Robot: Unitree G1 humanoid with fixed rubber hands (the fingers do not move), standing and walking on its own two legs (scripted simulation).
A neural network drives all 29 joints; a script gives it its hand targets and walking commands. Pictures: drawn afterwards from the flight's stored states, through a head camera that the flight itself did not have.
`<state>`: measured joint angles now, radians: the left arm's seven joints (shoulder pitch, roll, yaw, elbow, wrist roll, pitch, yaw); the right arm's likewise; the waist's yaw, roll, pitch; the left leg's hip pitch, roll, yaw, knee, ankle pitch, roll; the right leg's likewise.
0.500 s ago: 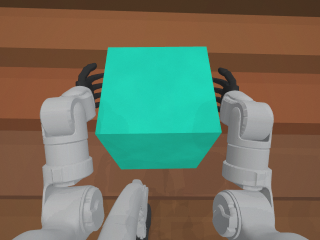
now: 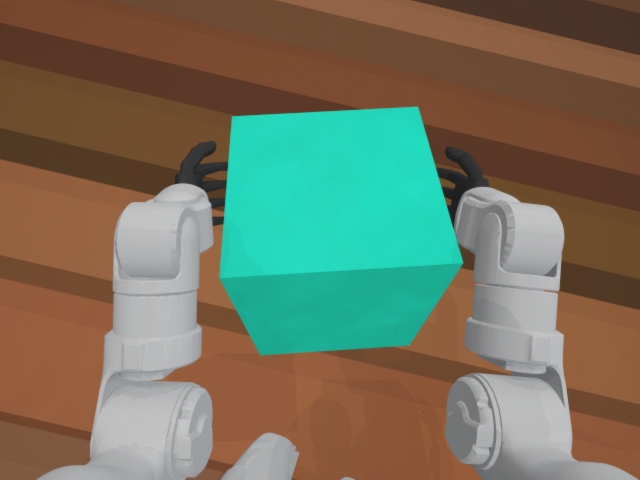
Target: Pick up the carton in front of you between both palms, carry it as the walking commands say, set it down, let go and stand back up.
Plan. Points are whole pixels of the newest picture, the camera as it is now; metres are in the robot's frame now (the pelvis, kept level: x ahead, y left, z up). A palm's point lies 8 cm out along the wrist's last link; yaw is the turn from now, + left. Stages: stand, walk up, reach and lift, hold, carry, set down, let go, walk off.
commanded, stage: carry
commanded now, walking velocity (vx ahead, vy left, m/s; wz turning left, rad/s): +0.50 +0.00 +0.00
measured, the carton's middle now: (330, 244) +0.38 +0.05 +0.08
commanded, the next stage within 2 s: none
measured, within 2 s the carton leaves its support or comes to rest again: neither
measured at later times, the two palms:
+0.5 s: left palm out of the picture +0.72 +0.27 +0.26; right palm (428, 24) +0.67 -0.02 +0.26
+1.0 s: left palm out of the picture +0.98 +0.34 +0.41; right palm out of the picture +1.03 +0.05 +0.41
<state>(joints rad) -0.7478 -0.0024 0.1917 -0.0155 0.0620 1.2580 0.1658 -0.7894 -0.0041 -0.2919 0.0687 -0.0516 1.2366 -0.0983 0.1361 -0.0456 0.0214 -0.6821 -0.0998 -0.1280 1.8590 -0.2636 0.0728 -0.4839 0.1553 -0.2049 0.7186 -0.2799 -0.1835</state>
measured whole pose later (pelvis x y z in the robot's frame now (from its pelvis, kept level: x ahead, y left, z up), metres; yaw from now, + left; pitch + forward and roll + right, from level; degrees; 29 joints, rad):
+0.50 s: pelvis +0.31 +0.18 +0.13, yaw +0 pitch +3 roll +2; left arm -0.92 0.01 0.37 0.19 0.12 1.37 0.09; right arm -0.85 0.00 -0.25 0.17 -0.03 1.35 -0.17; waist -0.15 -0.05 0.08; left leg -0.57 0.00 0.15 0.81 -0.30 0.07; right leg -0.74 0.03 0.04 1.74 -0.23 -0.08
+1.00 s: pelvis +0.63 +0.14 +0.26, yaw +1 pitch +2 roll -3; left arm -0.86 0.02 0.19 0.20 0.02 1.33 0.16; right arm -0.85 -0.01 -0.34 0.15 -0.12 1.36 -0.10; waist 0.15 0.02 0.03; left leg -0.63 -0.05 -0.07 1.71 -0.21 0.09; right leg -0.56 0.04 -0.20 0.79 -0.27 -0.13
